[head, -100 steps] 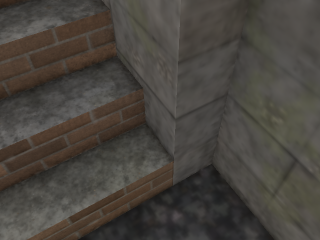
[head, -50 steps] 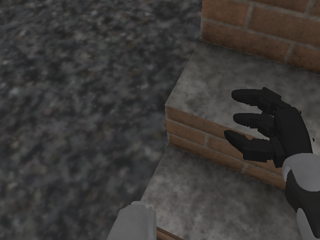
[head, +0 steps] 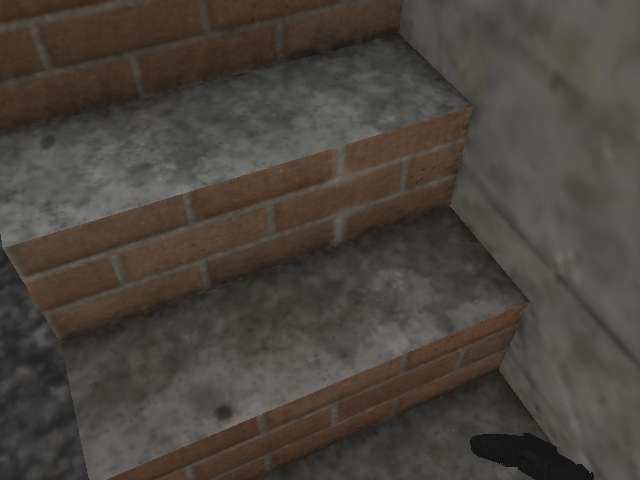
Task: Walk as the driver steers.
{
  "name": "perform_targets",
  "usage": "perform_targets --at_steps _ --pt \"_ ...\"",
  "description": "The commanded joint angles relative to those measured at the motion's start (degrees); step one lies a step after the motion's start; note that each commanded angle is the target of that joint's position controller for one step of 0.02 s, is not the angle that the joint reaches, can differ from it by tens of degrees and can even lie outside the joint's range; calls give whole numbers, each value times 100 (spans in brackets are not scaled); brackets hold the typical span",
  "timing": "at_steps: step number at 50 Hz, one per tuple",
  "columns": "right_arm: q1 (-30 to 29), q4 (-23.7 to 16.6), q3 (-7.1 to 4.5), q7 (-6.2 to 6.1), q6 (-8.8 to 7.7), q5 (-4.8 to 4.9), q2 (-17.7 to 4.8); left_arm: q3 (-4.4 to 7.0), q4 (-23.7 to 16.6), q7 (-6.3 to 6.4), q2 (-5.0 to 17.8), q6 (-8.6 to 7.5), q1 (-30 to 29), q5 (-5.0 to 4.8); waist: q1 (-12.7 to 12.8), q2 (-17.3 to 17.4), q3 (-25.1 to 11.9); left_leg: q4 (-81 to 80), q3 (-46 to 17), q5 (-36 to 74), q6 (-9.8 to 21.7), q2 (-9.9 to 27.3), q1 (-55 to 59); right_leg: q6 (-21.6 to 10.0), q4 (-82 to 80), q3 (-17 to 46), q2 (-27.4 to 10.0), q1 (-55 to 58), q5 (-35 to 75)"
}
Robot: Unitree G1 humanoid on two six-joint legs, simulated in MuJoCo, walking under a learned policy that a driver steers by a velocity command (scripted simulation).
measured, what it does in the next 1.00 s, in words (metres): walks ahead, turning left: right foot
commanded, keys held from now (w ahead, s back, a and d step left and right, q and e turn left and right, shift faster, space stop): w+shift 0.20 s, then w+q+shift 0.80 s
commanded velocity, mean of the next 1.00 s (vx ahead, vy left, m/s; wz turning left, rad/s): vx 1.00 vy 0.00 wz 0.39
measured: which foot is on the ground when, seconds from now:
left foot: down 0.00-0.32, up 0.34-1.00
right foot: up 0.00-0.32, down 0.34-1.00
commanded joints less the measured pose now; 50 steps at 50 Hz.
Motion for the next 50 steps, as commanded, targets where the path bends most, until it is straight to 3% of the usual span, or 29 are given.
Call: perform_targets --at_steps 1,3,7,9,12,13,14,15,16,17,18,19,20,21,22,24,27,28,30,33,34,35,37,41,45,46,48,49,50 --pt "1141 93 -262 -171 -6 -329 -891 -184 -1564 51 134 -148 -1701 183 -587 243 -127 -2656 -3193 1155 1558 2329 2302 386 2372 523 -527 -2793 259" --pt "1500 360 -293 -92 -60 -400 -806 -140 -1597 116 375 -139 -1422 91 -402 170 287 -2888 -2394 1256 1371 1917 2114 445 1848 543 -586 -2659 510" --pt "1409 611 -361 15 -223 -231 -449 -271 -1698 152 135 -120 -1746 56 -277 306 130 -2857 -1776 1410 1395 1713 1896 555 1078 405 -532 -2197 1479" --pt "1445 621 -444 -32 -108 -203 -550 -152 -1765 182 344 2 -1880 -24 -219 681 54 -2906 -1614 1951 1284 1749 1987 539 643 292 -663 -1912 1721" --pt "929 664 -487 -139 -134 -62 -847 -114 -1633 25 359 4 -1556 -21 399 1028 -297 -3605 -745 3124 820 1400 95 244 -2447 -807 -1000 2260 1795" --pt "912 817 -566 -116 -130 20 -1172 -69 -1523 49 462 -54 -1512 15 368 1280 119 -3481 -810 4203 838 1412 125 153 -3442 -1021 -829 2533 651" --pt "936 858 -599 -131 -115 111 -1381 89 -1427 17 646 -143 -914 -37 695 1455 -44 -2589 -739 6044 796 1344 389 34 -4201 -1155 -609 3384 -157" --pt "641 659 -529 -176 -26 157 -1383 149 -1330 96 583 -255 -123 223 1338 1581 -51 -968 -659 8339 564 1115 635 -276 -5991 -880 -906 4275 1019" --pt "279 344 -466 -225 -14 302 -1115 301 -947 98 931 -306 495 185 1627 1267 -369 1720 -470 6037 284 408 239 -510 -7936 -500 -1390 4928 2054" --pt "-101 -37 -291 -238 -171 -101 -5 99 -345 -51 735 -307 237 290 838 221 35 4441 -1163 1254 305 -236 -2269 230 -6784 -85 -1638 5569 3382" --pt "-145 -413 -272 -289 -285 -137 407 -130 -339 -168 503 -108 -445 478 -163 -1111 -293 7507 -1221 1021 71 -571 -3200 560 -4711 27 -2459 5083 9934" --pt "474 -889 -580 -272 -458 139 -586 234 -427 -57 1110 164 -2 450 -146 -1035 -2300 8141 -1185 1702 -317 -207 -4132 132 -5488 731 -3356 6760 8086" --pt "301 -1031 -598 -201 -472 261 -695 437 -544 212 1371 231 48 404 29 -1153 -2900 8593 -1088 2126 -617 88 -5125 -11 -6582 1934 -3594 7111 3170" --pt "-507 -1423 -413 -149 -297 215 -271 261 -297 302 1006 209 -650 435 -248 -1294 -1387 8844 -1192 2527 -782 291 -6032 87 -7147 1758 -3274 5755 434" --pt "-720 -1470 -271 -181 -133 177 10 146 -34 280 823 79 -1124 439 -507 -1349 -629 9515 -1337 2682 -840 344 -6212 -79 -7460 1378 -3258 4478 184" --pt "-54 -1394 -378 -254 195 75 -157 -3 396 210 546 -217 -1339 396 -1116 -727 -501 10424 -1480 2538 -858 330 -5888 -426 -7571 581 -3312 3294 549" --pt "-225 -1229 -613 -472 605 278 -771 -96 533 41 597 -395 -1299 210 -1090 102 -335 8590 -989 3607 -595 223 -4624 38 -7672 -1091 -2740 2209 1397" --pt "374 -760 -563 -409 847 -104 -407 94 585 377 1137 -761 -1158 538 -1125 306 -535 8637 -572 3422 97 -228 -4048 -140 -7685 -735 -2563 1867 -265" --pt "-232 -846 -477 -343 1019 -165 17 118 922 542 1275 -912 -34 351 -526 539 -595 9201 -506 3007 359 -164 -5603 -176 -7532 -271 -2809 3641 -1026" --pt "-871 -911 -428 -207 977 -269 86 302 1074 558 1265 -918 923 432 51 260 -546 9316 -770 2441 455 -15 -7189 -149 -7641 9 -3432 5417 -1637" --pt "-2364 -1625 -374 -199 741 449 -25 112 885 371 579 -352 464 264 54 -121 -99 8236 -892 3438 -157 378 -7409 94 -7502 -917 -3129 5260 251" --pt "-1204 -1127 -447 -236 861 -207 -81 343 829 541 1132 -709 903 583 90 -140 -586 8968 -652 2349 269 -25 -6745 -231 -7903 -331 -3561 5010 -1748" --pt "-1106 -1129 -529 -59 985 -224 -166 298 836 538 1087 -933 1074 402 -53 -217 18 9080 -920 1519 391 201 -7318 -375 -8383 -23 -3779 5137 -2604" --pt "-1288 -1354 -601 8 980 -154 -169 428 820 537 1350 -919 1137 512 -248 -90 334 8880 -910 1267 452 427 -7242 -455 -8620 -524 -4004 5156 -2661" --pt "-1610 -1640 -602 114 1019 -148 -23 693 579 493 1931 -743 1100 474 -266 -249 510 8288 -867 412 632 622 -6949 -411 -8995 -1297 -3914 5501 -2090" --pt "-1660 -1750 -637 114 984 -92 -321 656 644 456 1693 -735 993 510 -314 -162 502 7207 -629 471 702 726 -6315 -414 -9160 -1724 -3765 5361 -1922" --pt "-1397 -1684 -481 123 932 68 -198 649 575 314 1884 -750 523 330 -256 -389 365 3884 298 61 897 884 -3276 -463 -9880 -2633 -3324 4070 -1003" --pt "-788 -1319 -514 139 1007 109 -225 656 623 286 1992 -718 211 118 -289 -146 116 3438 772 -540 930 575 -1969 -725 -9750 -2863 -3096 3738 540" --pt "-83 -1147 -634 65 972 0 -325 619 674 302 2089 -568 323 78 -416 -152 -399 3633 972 -1063 1039 358 -1339 -1068 -8617 -3073 -3145 4459 2970"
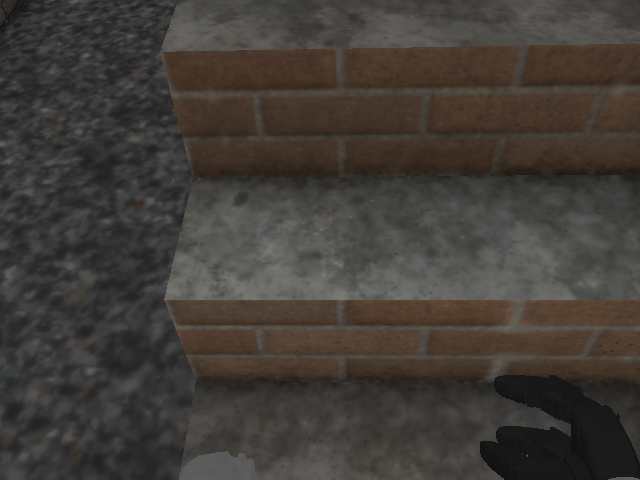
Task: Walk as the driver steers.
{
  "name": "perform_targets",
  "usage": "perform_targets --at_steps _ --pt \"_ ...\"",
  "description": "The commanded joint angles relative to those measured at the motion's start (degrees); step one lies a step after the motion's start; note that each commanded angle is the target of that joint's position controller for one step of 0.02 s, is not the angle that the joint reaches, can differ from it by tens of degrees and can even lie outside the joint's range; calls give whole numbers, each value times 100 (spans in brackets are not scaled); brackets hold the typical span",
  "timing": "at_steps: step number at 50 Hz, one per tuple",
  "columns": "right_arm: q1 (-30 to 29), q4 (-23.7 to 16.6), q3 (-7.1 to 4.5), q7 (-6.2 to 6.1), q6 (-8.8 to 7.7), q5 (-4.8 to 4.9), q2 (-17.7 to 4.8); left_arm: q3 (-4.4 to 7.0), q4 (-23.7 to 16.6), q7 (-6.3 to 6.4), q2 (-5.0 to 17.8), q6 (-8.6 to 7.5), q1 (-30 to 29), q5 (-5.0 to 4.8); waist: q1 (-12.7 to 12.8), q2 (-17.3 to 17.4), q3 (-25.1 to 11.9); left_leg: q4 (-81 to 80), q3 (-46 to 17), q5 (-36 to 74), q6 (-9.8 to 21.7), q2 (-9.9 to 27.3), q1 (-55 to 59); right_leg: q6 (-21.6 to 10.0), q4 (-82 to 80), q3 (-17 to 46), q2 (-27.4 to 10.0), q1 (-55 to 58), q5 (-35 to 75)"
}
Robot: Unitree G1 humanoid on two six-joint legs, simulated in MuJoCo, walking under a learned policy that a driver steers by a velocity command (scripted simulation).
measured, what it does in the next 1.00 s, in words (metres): steps on the spot: left foot 0.22 m higher, then right foot 0.22 m lower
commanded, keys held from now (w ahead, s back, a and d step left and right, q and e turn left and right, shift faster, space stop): w+q+shift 0.16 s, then w+e+shift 0.84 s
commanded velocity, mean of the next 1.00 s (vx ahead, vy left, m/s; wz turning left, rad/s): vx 1.00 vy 0.00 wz -0.23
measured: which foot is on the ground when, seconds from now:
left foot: up 0.00-0.04, down 0.06-0.80, up 0.82-1.00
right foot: down 0.00-0.06, up 0.08-0.84, down 0.86-1.00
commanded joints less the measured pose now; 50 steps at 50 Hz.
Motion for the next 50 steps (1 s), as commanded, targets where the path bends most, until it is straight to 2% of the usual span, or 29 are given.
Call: perform_targets --at_steps 1,2,3,4,5,6,7,8,9,11,16,19,20,26,30,32,34,36,40,41,42,43,44,45,46,47,48,49,50 --pt "927 -81 -211 -100 -138 -67 -373 234 -399 -160 1457 106 -642 -202 -661 -387 -1053 -1439 863 -1025 284 -679 3130 -1572 972 22 -718 -162 4845" --pt "1039 99 -250 -170 -212 -125 -636 152 -486 -239 1349 101 -210 -213 -396 -401 -1993 -1864 596 -828 365 -1293 4340 -1534 2401 506 -552 -268 7631" --pt "1734 73 -403 -163 -172 -81 -939 235 -655 -396 1590 -24 -170 -257 -774 -842 -2645 -3077 -708 -788 441 -1449 5646 -1177 3875 920 -424 -872 6452" --pt "2032 211 -694 -130 -108 52 -1750 172 -1177 -654 1133 -121 -713 15 -892 -12 -2942 -5146 -2481 -1209 606 -1166 6907 -726 5706 1469 296 -2420 2042" --pt "1272 -8 -951 -162 -81 42 -2342 -82 -1990 -918 -6 -99 -2111 -1 -795 1011 -2993 -6744 -5226 -3125 665 -270 5852 -220 8959 2366 1672 -3912 -708" --pt "257 -263 -712 -145 -201 -152 -1736 -220 -2398 -825 -727 -53 -2842 12 -398 460 -2973 -6780 -5270 -2506 40 -296 4925 -243 10597 3595 1746 -4286 44" --pt "489 100 -545 -218 -331 -276 -1428 -370 -2730 -653 -1183 83 -3074 70 -184 507 -2232 -6535 -4637 -2143 -384 -394 4393 -286 10825 3630 1792 -4665 183" --pt "787 485 -463 -263 -444 -322 -1119 -451 -2764 -538 -1271 117 -2580 135 51 367 -1374 -6509 -4436 -2213 -593 -539 3732 -269 10658 3493 1823 -4908 305" --pt "854 616 -398 -198 -632 -302 -923 -479 -2553 -433 -1280 123 -1979 176 217 580 -713 -6276 -4003 -2054 -463 -637 3345 -287 10709 3432 1837 -5077 256" --pt "866 804 -309 -55 -974 -272 -660 -407 -2288 -276 -1059 169 -1508 142 356 1093 -680 -6498 -3791 -1932 -298 -516 3245 -353 11200 3385 1975 -5251 43" --pt "828 859 -228 -170 -1319 -178 -554 -360 -2108 -154 -1255 384 -1812 -141 128 536 -456 -7093 -3297 -1052 -386 404 3488 43 10795 3809 2331 -5730 33" --pt "317 566 -279 -379 -1317 -137 -997 -165 -1917 -261 -948 555 -2001 -178 144 347 -239 -7811 -2839 -829 -475 852 3228 277 10341 3532 2569 -5747 418" --pt "138 580 -253 -449 -1258 -184 -966 -159 -1849 -310 -1199 639 -2019 -169 218 402 -282 -7769 -2464 -530 -454 887 3073 322 11051 3309 2738 -5692 651" --pt "75 752 -310 -535 -1297 -86 -1456 3 -1649 -442 -711 781 -1798 -284 312 627 -239 -8406 -1414 -151 -340 1288 3795 346 9714 2950 2336 -5427 782" --pt "197 832 -380 -498 -1307 -162 -1317 253 -1318 -517 -283 767 -1058 -194 540 1418 -623 -8733 -770 12 -337 1605 4377 33 8623 2980 2007 -4293 210" --pt "182 782 -324 -291 -1297 -389 -1157 287 -1077 -579 -130 704 -197 -221 726 1529 -718 -8393 -231 548 -498 1347 4652 -103 7731 2877 1870 -3470 -163" --pt "-189 653 -330 -152 -1287 -391 -1186 324 -1105 -537 -34 673 128 -105 993 1650 -680 -8232 322 681 -698 1223 4279 -409 6470 2742 1588 -2403 -561" --pt "-458 637 -286 -92 -1356 -352 -1028 222 -1104 -556 -135 635 161 44 1091 1147 -410 -7244 492 597 -939 1259 4263 -884 4669 2882 1080 -2141 -52" --pt "-1178 373 42 -49 -1097 -121 -360 33 -404 -526 -355 363 1223 -24 1329 182 44 -4024 918 -30 -861 700 2998 -1156 1265 2288 654 -886 2573" --pt "-1216 366 135 -54 -1020 -18 -24 -38 -207 -455 -362 382 1171 91 1332 -1318 184 -1748 1137 -542 -708 449 2331 -1102 794 1836 797 -814 3542" --pt "-1321 323 221 -18 -781 -8 333 -284 -79 -467 -836 209 1094 201 1242 -2136 529 1661 958 -857 -591 -23 1616 -1007 435 1870 1116 -1495 3696" --pt "-1383 83 322 -73 -761 -61 874 -480 -344 -406 -800 66 351 401 859 -2267 76 5218 572 -440 -593 -237 887 -993 1342 2062 1188 -1865 3742" --pt "-1788 -511 428 -82 -718 -202 1389 -587 -382 -280 -472 -101 719 596 682 -2263 -48 6460 213 -769 -730 -238 -528 -488 2445 2825 1231 -1348 5272" --pt "-2111 -1125 702 3 -856 -596 1763 -425 18 -93 -396 -124 1676 471 753 -2932 359 5893 402 -1175 -981 -64 -2464 -1103 2637 4023 1370 -328 6424" --pt "-3008 -1402 665 120 -953 -672 888 -400 141 27 -753 -51 2521 331 1644 -1475 651 4568 711 -1392 -1210 -305 -3254 -1279 2319 4587 1166 569 6070" --pt "-4056 -1779 674 201 -1020 -645 899 -352 159 299 -987 63 2482 172 1831 -816 802 3721 169 -898 -1193 -75 -3384 -1369 1363 5697 707 451 4635" --pt "-3249 -1981 575 380 -959 -490 690 45 -243 662 28 116 1338 219 998 -1009 304 3181 -806 -399 -1051 278 -3553 -1689 244 7848 -553 807 2451" --pt "-3194 -2127 369 515 -749 -463 121 221 -623 946 504 94 699 151 747 -511 283 2971 -1962 125 -927 644 -3664 -2027 -440 9578 -1583 737 245" --pt "-3497 -1877 141 454 -567 -468 -320 236 -547 943 586 112 753 268 849 677 464 3349 -1774 515 -924 359 -4172 -1950 -207 8799 -1513 1310 183"
Over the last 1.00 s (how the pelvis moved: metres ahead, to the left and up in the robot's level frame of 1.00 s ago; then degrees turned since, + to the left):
0.18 -0.03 0.07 26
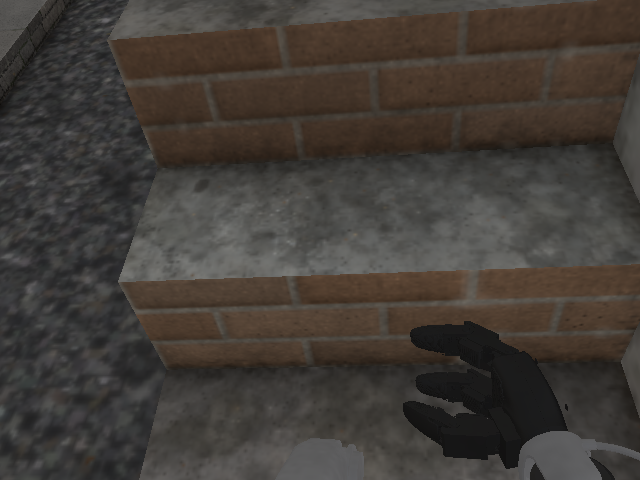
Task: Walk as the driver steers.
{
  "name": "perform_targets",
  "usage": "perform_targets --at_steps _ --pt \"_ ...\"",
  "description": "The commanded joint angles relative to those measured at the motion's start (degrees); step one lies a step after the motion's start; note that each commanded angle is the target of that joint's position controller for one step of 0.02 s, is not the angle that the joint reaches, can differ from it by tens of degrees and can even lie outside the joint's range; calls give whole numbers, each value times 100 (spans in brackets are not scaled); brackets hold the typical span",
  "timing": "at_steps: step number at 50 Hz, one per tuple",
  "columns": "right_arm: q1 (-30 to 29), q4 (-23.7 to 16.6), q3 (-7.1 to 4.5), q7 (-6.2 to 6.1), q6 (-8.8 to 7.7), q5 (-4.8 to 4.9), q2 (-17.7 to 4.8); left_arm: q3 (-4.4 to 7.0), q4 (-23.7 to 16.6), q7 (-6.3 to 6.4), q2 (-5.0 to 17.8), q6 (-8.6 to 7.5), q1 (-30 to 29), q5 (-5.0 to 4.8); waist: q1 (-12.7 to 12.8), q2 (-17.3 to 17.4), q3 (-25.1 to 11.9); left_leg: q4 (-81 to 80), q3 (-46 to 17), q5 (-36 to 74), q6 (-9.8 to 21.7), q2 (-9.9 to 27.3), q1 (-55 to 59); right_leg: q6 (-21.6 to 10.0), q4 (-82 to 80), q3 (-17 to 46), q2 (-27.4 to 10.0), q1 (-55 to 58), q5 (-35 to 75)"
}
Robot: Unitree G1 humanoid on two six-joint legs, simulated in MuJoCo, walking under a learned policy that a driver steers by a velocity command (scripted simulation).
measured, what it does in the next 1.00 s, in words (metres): climbs: left foot 0.22 m higher, then right foot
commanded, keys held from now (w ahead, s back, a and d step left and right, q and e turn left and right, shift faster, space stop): w+e+shift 0.16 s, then w+shift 0.10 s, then w+q+shift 0.74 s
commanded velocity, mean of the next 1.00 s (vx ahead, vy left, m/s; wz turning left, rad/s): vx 1.00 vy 0.00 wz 0.14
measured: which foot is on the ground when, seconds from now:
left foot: up 0.00-0.14, down 0.16-0.32, up 0.34-0.66, down 0.68-0.90, up 0.92-1.00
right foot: down 0.00-0.16, up 0.18-0.34, down 0.36-0.66, up 0.68-0.92, down 0.94-1.00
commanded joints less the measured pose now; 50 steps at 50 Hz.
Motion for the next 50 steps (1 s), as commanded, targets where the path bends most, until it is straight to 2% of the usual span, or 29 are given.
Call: perform_targets --at_steps 1,4,5,6,7,8,9,10,12,13,14,16,18,19,20,22,24,27,29,30,33,35,36,39,45,46,47,48,50 --pt "-3406 -1712 -310 29 -13 41 -732 630 -800 499 2262 -176 244 -9 -291 -21 1257 93 -1270 -175 218 67 -4187 -1112 -3076 5357 -3894 2516 3753" --pt "-2370 -989 27 -273 47 376 -161 362 -716 78 977 -222 -402 -250 -785 -99 1013 -3896 665 -454 787 -923 1197 -202 -3338 1608 -1809 -220 8621" --pt "-2700 -939 -7 -204 -156 43 -288 287 -283 -55 391 -208 418 -437 -175 294 186 -5999 1112 -1232 882 -1718 4300 1006 -2147 777 -697 -979 13323" --pt "-1900 -654 -96 5 -246 397 -104 473 -150 -103 913 -206 787 -394 -317 -1340 -867 -6499 840 -478 980 -1823 6513 1437 -1377 993 -730 -1956 14783" --pt "-312 -301 -376 -42 -127 621 -562 705 -257 -183 1491 -327 264 -370 -1130 -2085 -1648 -7090 -6 -328 1100 -1726 7643 1513 -245 1624 -781 -2392 14143" --pt "921 109 -760 -261 51 852 -1238 989 -678 -383 2172 -582 -717 -656 -2092 -1373 -2398 -7936 -869 412 1355 -1210 7478 733 2133 2182 -911 -1790 10758" --pt "1450 771 -870 -426 82 452 -1696 941 -1123 -652 1870 -918 -2242 -785 -2584 682 -3019 -8742 -2555 2042 2458 647 7877 596 5679 1273 484 -3238 3719" --pt "1399 867 -1069 -631 93 -49 -1917 777 -1658 -503 1406 -915 -2544 -523 -2097 -461 -2917 -8659 -3514 3459 2858 1554 7475 546 8930 1449 220 -4322 2515" --pt "300 1485 -866 -822 25 -54 -1155 307 -2195 -545 277 -631 -2793 -265 -1220 -497 -784 -9461 -2815 379 1778 1407 5322 59 8795 1722 -517 -5346 2426" --pt "-291 1674 -705 -829 -78 -16 -776 292 -2110 -630 439 -431 -2239 -132 -683 -725 116 -9811 -2301 308 1380 1323 3993 110 8337 1989 -627 -5076 1888" --pt "-1659 1629 -640 -677 -226 350 -898 483 -1567 -662 759 -210 -724 -288 160 -244 34 -10082 -814 1654 1408 754 2745 244 7985 1185 -351 -3213 2175" --pt "-3685 1646 -623 -512 -528 469 -1628 632 -515 -473 1338 112 1993 -453 1735 -809 917 -9292 1576 2876 764 94 461 624 4292 290 -292 -619 2697" --pt "-4173 1652 -617 -603 -412 573 -1846 377 110 -352 1152 -59 2636 -744 2045 -1766 1277 -6974 1841 772 853 -472 667 727 -858 481 -489 143 4639" --pt "-3273 1487 -522 -763 -262 545 -1427 213 -232 -353 958 -131 972 -823 1247 -2361 1549 -4181 886 -206 772 -692 2085 798 -3397 387 -641 -1030 6266" --pt "-2478 653 -703 -687 -166 380 -1607 483 -795 -71 2030 -522 326 -144 233 -3671 672 -2849 -864 18 316 -792 1296 744 -1853 3214 -1342 -118 7596" --pt "-852 693 -590 -340 -45 -183 -1343 530 -1081 71 2099 -618 -884 -439 -1142 -1951 -526 -1918 -1962 965 174 -407 1015 768 -614 3423 -2134 797 6385" --pt "-1112 465 -733 -196 43 -189 -1649 533 -1117 -1 2239 -511 -904 -334 -1098 -183 -302 -2813 -1577 693 137 -912 552 1390 -1283 2685 -1973 889 4517" --pt "-589 -29 -662 -262 345 -19 -1657 635 -1385 -145 2522 -600 -2054 -258 -1894 -424 -644 -5457 -953 1015 156 -876 1708 1294 -1503 2103 -2196 773 5442" --pt "315 244 -675 -332 434 266 -1729 593 -1637 -195 2257 -475 -2902 -278 -2174 -855 -1527 -8469 -461 1774 555 -589 3978 1349 -1175 969 -1769 481 7807" --pt "638 483 -828 -475 484 267 -1910 580 -1478 -152 1982 -589 -2388 -311 -1878 -1698 -2087 -8675 119 2572 733 -932 4887 1060 -562 788 -1498 443 6785" --pt "373 760 -924 -366 200 536 -2002 646 -1512 -392 1977 -425 -1462 -346 -1519 -899 -1351 -12322 -247 4092 1480 -1013 5120 876 2256 115 -526 691 2613" --pt "1664 1376 -955 -308 62 195 -2006 314 -2153 -399 993 -299 -1939 -127 -1340 -30 -239 -9566 -1057 6615 2192 -517 8019 920 8213 -228 82 -5324 -99" --pt "1632 1177 -1194 -458 68 85 -2891 198 -2507 -277 1139 -326 -2278 -199 -1724 -4 -784 -10548 -2281 5871 2655 394 8454 989 9343 341 75 -6408 265" --pt "546 887 -947 -599 -187 193 -2000 105 -2815 -488 1665 -343 -3033 -208 -1228 -653 258 -11834 -3041 1023 2187 318 4938 1083 8959 1015 -729 -5093 1206" --pt "-802 718 -908 -482 -199 444 -1674 6 -2358 -430 1713 75 -1783 -317 -305 -1274 746 -10199 -1004 2109 1016 -1103 1079 618 1316 -2 -869 35 1015" --pt "-3 808 -931 -528 13 563 -1296 -20 -2392 -433 1509 56 -2263 -321 -682 -2535 716 -7607 -963 930 677 -1768 1643 470 -799 559 -1305 -193 1611" --pt "186 822 -819 -411 33 377 -1121 -51 -2546 -464 1105 37 -2668 -192 -942 -1431 220 -5267 -1447 604 480 -1812 2142 449 -356 500 -1323 -774 2374" --pt "268 761 -831 -331 -32 249 -962 39 -2427 -458 1301 37 -2285 -210 -1007 -716 -249 -2688 -1593 698 295 -1933 2015 411 -325 1442 -1995 -769 3016" --pt "2529 583 -836 -365 6 49 -1033 474 -2630 -311 2406 -384 -2930 -115 -2469 -1741 -1547 -918 -1981 2068 -3 -887 1180 -94 -1760 4873 -4212 451 914"
Over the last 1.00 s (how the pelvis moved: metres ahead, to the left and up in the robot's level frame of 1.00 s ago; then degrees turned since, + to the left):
-0.02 -0.09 -0.05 -13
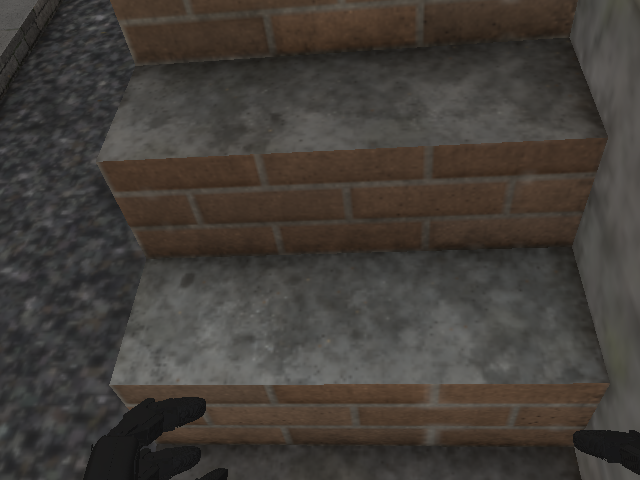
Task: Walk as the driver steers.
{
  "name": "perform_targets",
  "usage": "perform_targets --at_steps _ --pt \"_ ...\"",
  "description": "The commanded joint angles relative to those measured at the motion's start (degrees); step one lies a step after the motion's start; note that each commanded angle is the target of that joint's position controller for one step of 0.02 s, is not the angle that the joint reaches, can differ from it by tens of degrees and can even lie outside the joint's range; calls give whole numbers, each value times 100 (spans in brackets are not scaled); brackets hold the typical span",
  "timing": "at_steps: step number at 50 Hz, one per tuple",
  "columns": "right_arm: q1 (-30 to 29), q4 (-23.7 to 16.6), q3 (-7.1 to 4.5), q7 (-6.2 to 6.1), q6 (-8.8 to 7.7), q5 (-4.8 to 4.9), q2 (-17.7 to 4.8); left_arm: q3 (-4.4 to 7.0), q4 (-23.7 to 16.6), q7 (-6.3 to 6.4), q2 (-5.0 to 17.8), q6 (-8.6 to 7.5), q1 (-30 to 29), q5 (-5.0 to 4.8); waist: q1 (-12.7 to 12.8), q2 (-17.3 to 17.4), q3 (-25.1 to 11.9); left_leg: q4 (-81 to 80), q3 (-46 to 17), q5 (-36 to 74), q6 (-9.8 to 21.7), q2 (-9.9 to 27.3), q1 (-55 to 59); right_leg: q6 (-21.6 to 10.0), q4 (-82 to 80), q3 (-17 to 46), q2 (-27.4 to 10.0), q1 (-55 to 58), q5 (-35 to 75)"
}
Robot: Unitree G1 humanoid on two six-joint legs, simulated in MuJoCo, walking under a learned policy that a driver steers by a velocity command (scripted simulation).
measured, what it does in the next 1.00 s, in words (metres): climbs: left foot, then right foot 0.22 m higher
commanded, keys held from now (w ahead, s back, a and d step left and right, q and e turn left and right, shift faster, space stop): w+q+shift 0.32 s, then w+e+shift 0.68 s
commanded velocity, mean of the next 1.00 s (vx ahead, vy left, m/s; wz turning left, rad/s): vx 1.00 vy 0.00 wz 0.07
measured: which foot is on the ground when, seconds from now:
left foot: up 0.00-0.24, down 0.26-0.94, up 0.96-1.00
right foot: down 0.00-0.26, up 0.28-0.94, down 0.96-1.00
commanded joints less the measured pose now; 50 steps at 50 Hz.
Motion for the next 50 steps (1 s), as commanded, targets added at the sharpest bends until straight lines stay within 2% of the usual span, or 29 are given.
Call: perform_targets --at_steps 1,3,4,5,6,7,8,9,10,11,12,13,14,15,17,20,23,26,28,35,40,42,44,45,46,47,48,49,50 --pt "1449 -592 97 62 164 -262 15 605 -284 168 1426 -317 -251 -50 -1148 -1377 -1399 3932 -645 801 -440 1111 -1902 -944 -3384 4665 -3349 2501 720" --pt "158 -753 -99 379 167 -257 -522 653 12 61 1391 -254 -27 63 -539 -640 -845 3082 -575 796 -407 1169 -2361 -623 -2133 3023 -2535 2294 325" --pt "-30 -779 -181 457 157 -111 -566 591 177 79 1322 -248 -81 50 -523 -716 -625 2359 -559 779 -317 1101 -2257 -542 -1896 2130 -2137 2188 435" --pt "-545 -654 -172 339 88 44 -647 375 378 0 925 -205 654 160 102 -392 24 1738 -19 429 -335 951 -2460 -398 -2093 830 -1412 2479 1645" --pt "-284 -860 -181 337 46 -3 -621 413 476 -29 1070 -248 961 243 -98 -589 -143 1924 -31 -199 -376 797 -2312 -307 -1724 725 -1560 3164 3657" --pt "306 -892 -258 430 164 154 -580 484 407 -82 1199 -176 420 240 -661 -1295 -293 991 48 -10 -530 1186 -1730 -220 -1875 561 -1758 2996 3576" --pt "925 -939 -314 435 351 115 -671 536 280 -37 1284 -134 -369 155 -1276 -1913 -388 -321 105 197 -621 1501 -835 -161 -2127 371 -1942 2494 3193" --pt "1373 -856 -306 456 454 272 -700 508 197 -110 1266 -12 -861 81 -1604 -1922 -596 -2074 915 -313 -607 1461 990 -5 -2459 -572 -1634 1614 3069" --pt "1401 -878 -273 541 381 365 -651 541 354 -133 1348 95 -401 168 -1371 -2321 -693 -3676 1280 -1656 -427 1688 1535 -307 -2111 -619 -1717 2065 2860" --pt "1967 -641 -262 562 332 443 -521 531 354 -102 1231 150 -330 120 -1448 -2270 -788 -4594 1111 -862 -172 1972 2281 -528 -857 -800 -1640 2147 3141" --pt "3302 -157 -294 447 242 508 -493 469 333 -152 1120 130 -779 -47 -1941 -1635 -1313 -4428 1281 -51 89 1415 4537 -640 813 -804 -1429 787 4229" --pt "2717 47 -294 482 206 376 -412 257 140 -272 524 81 -1232 -228 -1793 -482 -364 -4468 1143 212 392 589 3656 -586 3123 -769 -346 -374 2878" --pt "1528 -378 -192 300 226 -99 -848 68 -651 -371 -174 65 -937 -89 -593 804 -446 -5644 -2385 -417 1068 1350 2786 12 5090 42 241 -1584 2226" --pt "1139 -614 -114 70 158 -190 -692 8 -1011 -388 -237 -36 -1420 125 -454 383 -768 -6791 -3869 -1881 1310 1915 2022 255 6220 594 436 -1802 2558" --pt "1019 -478 -51 -112 2 -244 -516 -6 -867 -382 -170 -6 -1366 95 -58 -106 -388 -6311 -2854 -2082 786 1892 1581 219 6732 758 316 -2159 3326" --pt "1144 -330 72 -100 -327 -83 -183 13 -432 -340 -60 -1 -733 26 -70 478 -687 -6023 -2339 -1979 523 2001 2067 -134 6870 946 337 -2447 3797" --pt "1618 -248 78 -201 -543 -120 -145 83 -330 -245 132 -11 -1186 -107 -603 169 -482 -6259 -2208 -1552 600 2445 2505 -208 6538 1226 758 -2745 3647" --pt "2082 104 45 -374 -744 -155 -28 112 -339 -176 -292 128 -1931 -175 -903 -303 -322 -6179 -1833 -54 535 2926 3386 -289 7662 1238 1162 -3747 3649" --pt "2291 395 44 -333 -866 -214 -43 61 -408 -180 -669 162 -2258 -132 -884 -543 -369 -6123 -1576 490 588 3094 3982 -399 9011 1141 1320 -4635 3159" --pt "2128 822 131 62 -1128 -221 -8 228 -193 -391 -515 346 -1777 -132 -409 -156 413 -6681 -296 -455 495 3066 3327 -153 9517 732 980 -5492 3014" --pt "2275 999 47 13 -1086 -292 -278 367 -576 -394 74 657 -2215 -180 -258 368 583 -7934 662 8 608 3330 3418 -187 8376 342 334 -4898 2531" --pt "1857 1078 -4 -40 -1066 -224 -339 292 -769 -354 164 652 -2311 -158 51 704 591 -8405 1639 1673 435 3107 3355 -436 6216 195 -85 -3797 2136" --pt "1351 1029 -3 -42 -1015 62 -840 278 -483 -178 391 745 -1057 -443 474 309 -469 -7640 2347 9021 609 2935 3330 -684 3223 -932 489 -734 810" --pt "1516 955 -59 49 -993 279 -1274 375 -38 -115 480 615 135 -581 660 766 -1390 -6678 2050 11979 918 3169 3841 -565 2986 -1099 926 383 416" --pt "1357 881 -177 226 -864 429 -1573 496 205 -77 723 465 1194 -411 1121 1213 -1971 -5132 1832 12070 896 3260 4050 -589 1795 -73 1054 1313 520" --pt "2290 799 -108 298 -874 514 -1216 730 583 -5 1363 508 1021 -213 426 -33 -2152 -3242 1478 9331 717 2489 2304 -905 526 1421 921 2543 66" --pt "2240 826 -45 521 -1029 246 -739 962 631 -91 1947 743 1060 -104 259 -1779 -2582 -871 1325 2782 269 1302 1557 -1267 -1555 3906 208 2347 -841" --pt "1551 469 67 643 -1028 -59 -130 882 470 -76 1637 865 181 4 -86 -1502 -2633 1247 336 2350 78 810 1023 -1260 -2438 4793 259 1235 -1467" --pt "982 -16 178 600 -929 -145 192 801 318 12 1447 817 -470 102 -152 -1525 -2169 2437 305 2212 -40 703 486 -1090 -2603 4894 167 365 -1593"
Over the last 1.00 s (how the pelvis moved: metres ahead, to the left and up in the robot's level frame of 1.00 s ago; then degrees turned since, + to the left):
0.09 -0.03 0.17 14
